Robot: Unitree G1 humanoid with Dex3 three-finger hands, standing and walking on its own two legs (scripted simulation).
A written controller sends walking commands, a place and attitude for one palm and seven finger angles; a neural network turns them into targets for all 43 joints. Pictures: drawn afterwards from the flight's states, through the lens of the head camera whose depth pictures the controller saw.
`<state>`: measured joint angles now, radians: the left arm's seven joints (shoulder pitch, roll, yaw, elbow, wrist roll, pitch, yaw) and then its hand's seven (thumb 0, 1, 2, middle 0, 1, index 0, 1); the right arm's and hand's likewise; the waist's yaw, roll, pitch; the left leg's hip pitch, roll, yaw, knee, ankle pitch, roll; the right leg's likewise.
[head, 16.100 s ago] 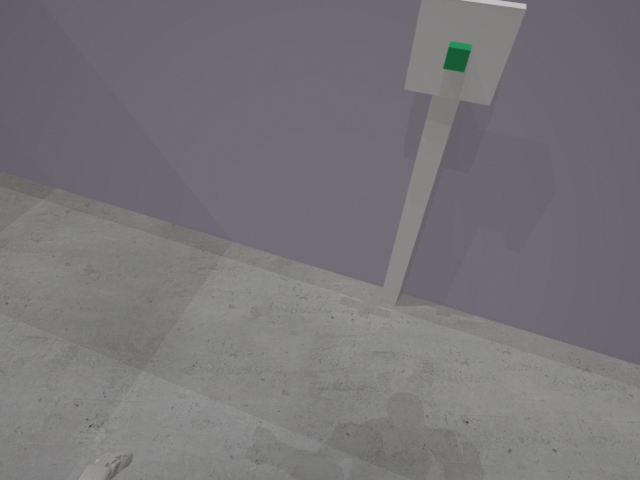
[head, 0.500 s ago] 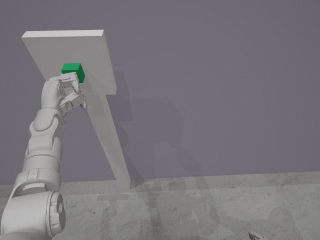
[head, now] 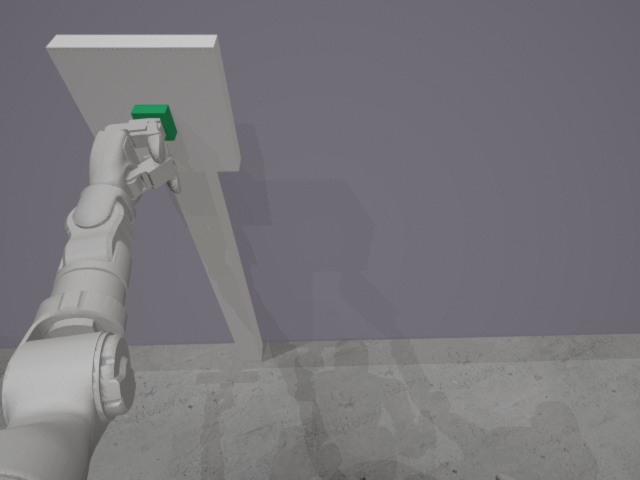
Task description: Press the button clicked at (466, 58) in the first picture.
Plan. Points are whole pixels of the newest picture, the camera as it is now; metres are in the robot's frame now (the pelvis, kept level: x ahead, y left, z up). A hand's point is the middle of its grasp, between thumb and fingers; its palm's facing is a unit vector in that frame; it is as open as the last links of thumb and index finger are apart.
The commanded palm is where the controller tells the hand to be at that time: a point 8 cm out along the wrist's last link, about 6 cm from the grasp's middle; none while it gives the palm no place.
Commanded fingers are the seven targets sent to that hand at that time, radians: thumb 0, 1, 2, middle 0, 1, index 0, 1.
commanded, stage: press the button with the knuckle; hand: left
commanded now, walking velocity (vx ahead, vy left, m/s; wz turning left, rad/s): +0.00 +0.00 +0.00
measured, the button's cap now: (156, 118) +0.52 +0.21 +0.18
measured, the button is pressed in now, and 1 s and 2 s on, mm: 11 0 0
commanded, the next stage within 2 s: hold the button down briefly in 0.04 s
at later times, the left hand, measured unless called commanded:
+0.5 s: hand (168, 162) +0.46 +0.19 +0.15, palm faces +0.05 -1.00 -0.02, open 3.6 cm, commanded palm +0.45 +0.23 +0.15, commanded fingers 0.00 0.90 0.90 -1.30 -1.50 -1.30 -1.50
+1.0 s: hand (176, 180) +0.43 +0.17 +0.15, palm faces +0.03 -1.00 +0.01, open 3.2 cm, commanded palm +0.38 +0.23 +0.15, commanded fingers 0.00 0.90 0.90 -1.30 -1.50 -1.30 -1.50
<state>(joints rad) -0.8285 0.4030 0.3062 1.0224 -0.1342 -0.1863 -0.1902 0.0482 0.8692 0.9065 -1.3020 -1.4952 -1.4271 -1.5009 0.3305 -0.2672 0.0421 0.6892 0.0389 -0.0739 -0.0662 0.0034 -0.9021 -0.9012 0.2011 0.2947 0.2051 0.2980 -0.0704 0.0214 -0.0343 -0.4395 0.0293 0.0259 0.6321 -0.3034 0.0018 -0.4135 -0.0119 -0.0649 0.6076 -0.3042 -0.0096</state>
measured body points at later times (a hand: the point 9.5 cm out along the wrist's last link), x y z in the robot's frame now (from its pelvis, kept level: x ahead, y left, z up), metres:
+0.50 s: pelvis -0.02 +0.00 -0.01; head +0.03 +0.00 +0.44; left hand +0.46 +0.24 +0.15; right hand +0.01 -0.27 -0.12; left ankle +0.01 +0.12 -0.73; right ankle +0.00 -0.11 -0.73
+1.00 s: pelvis +0.01 +0.00 +0.00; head +0.03 -0.01 +0.45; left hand +0.42 +0.23 +0.15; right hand +0.11 -0.26 -0.10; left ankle +0.01 +0.12 -0.73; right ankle +0.00 -0.11 -0.73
